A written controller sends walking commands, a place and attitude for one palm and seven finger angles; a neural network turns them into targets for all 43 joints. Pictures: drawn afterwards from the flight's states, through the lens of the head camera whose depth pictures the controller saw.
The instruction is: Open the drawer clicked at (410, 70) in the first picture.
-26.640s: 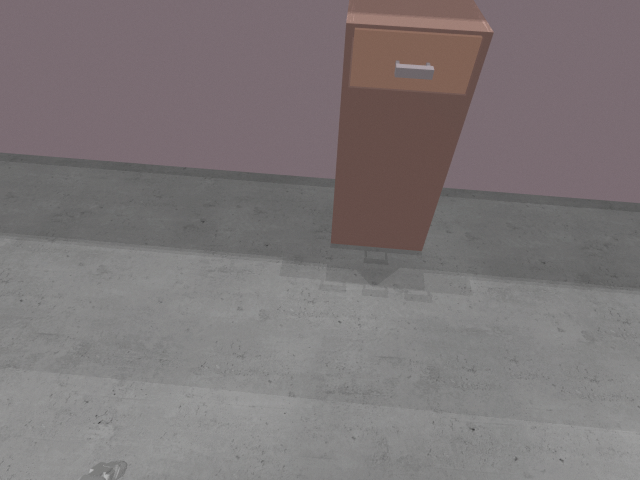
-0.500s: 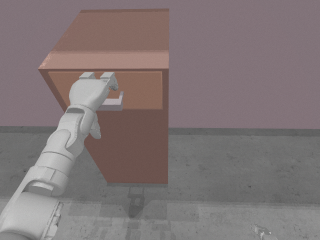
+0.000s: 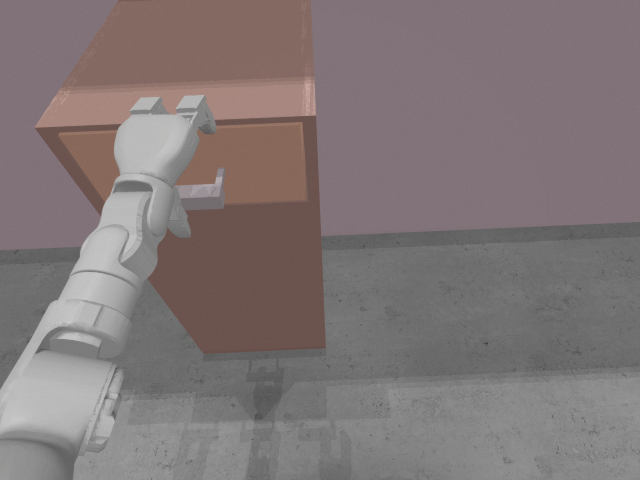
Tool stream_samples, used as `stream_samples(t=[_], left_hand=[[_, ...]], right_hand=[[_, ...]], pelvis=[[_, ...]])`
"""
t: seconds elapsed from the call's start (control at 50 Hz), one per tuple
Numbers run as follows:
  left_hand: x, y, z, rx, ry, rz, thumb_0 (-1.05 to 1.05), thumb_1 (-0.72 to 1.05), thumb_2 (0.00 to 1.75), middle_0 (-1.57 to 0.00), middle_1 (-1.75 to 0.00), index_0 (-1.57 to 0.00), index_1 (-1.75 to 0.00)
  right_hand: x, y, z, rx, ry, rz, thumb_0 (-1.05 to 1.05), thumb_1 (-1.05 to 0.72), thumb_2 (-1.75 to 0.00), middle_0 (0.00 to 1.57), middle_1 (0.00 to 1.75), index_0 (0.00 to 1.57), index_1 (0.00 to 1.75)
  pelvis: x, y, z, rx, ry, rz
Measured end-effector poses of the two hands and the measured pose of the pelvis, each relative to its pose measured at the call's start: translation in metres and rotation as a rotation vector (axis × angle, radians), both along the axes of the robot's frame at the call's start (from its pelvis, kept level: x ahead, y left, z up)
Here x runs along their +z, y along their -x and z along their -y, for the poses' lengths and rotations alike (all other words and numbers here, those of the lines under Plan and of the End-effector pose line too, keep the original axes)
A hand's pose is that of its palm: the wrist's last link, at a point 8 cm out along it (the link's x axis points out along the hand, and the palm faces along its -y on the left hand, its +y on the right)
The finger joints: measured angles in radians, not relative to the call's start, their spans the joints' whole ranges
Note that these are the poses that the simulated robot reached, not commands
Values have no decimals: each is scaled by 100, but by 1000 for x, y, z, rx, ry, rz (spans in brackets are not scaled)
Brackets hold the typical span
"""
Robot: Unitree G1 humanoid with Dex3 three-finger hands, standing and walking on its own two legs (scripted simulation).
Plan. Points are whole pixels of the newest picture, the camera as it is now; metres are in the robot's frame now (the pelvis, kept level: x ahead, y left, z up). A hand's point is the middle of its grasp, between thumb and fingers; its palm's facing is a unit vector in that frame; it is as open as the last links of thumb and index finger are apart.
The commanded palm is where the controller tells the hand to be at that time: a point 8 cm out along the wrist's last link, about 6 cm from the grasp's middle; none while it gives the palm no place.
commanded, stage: re-aim the fingers above the handle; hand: left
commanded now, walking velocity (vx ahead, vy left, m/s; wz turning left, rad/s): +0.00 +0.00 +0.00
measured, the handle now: (191, 186) +0.53 +0.21 +0.04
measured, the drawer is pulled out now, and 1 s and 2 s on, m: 0.00 0.00 0.00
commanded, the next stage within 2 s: lower the fingers behind the handle in 0.22 s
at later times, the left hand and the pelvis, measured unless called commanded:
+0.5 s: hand (191, 170) +0.47 +0.17 +0.13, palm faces +0.19 -0.09 -0.98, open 13.8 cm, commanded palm +0.43 +0.19 +0.15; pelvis +0.00 +0.00 +0.00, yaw +0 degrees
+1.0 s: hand (210, 209) +0.47 +0.16 +0.05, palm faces +0.04 -0.08 -1.00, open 13.9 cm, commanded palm +0.44 +0.19 +0.11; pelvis +0.00 -0.01 -0.01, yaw +1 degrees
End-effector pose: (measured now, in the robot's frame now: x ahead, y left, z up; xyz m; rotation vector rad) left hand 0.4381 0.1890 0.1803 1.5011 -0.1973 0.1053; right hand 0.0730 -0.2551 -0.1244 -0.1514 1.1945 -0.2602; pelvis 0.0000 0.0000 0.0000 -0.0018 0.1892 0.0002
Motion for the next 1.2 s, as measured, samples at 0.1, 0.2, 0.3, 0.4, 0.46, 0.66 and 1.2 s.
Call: stream_samples(t=[0.1, 0.2, 0.3, 0.4, 0.46, 0.66, 1.2], left_hand=[[-4, 0, -67, 355, -78, -149, 0, -48, 30, -32, -120, -31, -120], [-34, 25, -72, 307, -35, -395, 0, -48, 30, -31, -120, -31, -120], [-46, 41, 7, -126, 8, -352, 0, -48, 30, -32, -120, -32, -120], [-16, 32, 50, -276, 52, -83, 0, -49, 30, -33, -120, -33, -120], [-2, 12, 36, -127, 56, -5, 0, -49, 30, -32, -120, -32, -120], [-51, 15, -46, 347, -44, -375, 0, -48, 30, -31, -120, -31, -120], [-75, -11, -9, 224, -58, -234, 0, -49, 30, -32, -120, -31, -120]], right_hand=[[-5, 9, -8, -12, -54, -45, 1, -90, -90, 20, 29, 20, 30], [5, -1, -4, 19, -22, -32, 1, -90, -90, 21, 30, 20, 30], [16, -31, 4, 78, 57, 51, 1, -90, -90, 21, 30, 20, 30], [20, -53, 1, 75, 48, 144, 1, -90, -90, 20, 29, 20, 30], [17, -55, -6, 73, 13, 153, 0, -90, -90, 20, 29, 20, 30], [0, -19, -10, 47, -62, 11, 0, -90, -90, 21, 30, 21, 30], [-12, 27, 3, -42, -40, -87, 0, -90, -90, 21, 30, 20, 30]], pelvis=[[5, -5, 0, -10, -2, -13], [9, -12, -1, 37, 4, 21], [7, -10, -5, 67, 9, 45], [2, -3, -5, 41, 5, 31], [1, 1, -3, 18, 0, 15], [5, -7, 7, 27, -1, -2], [-6, -9, 11, 13, 4, -72]])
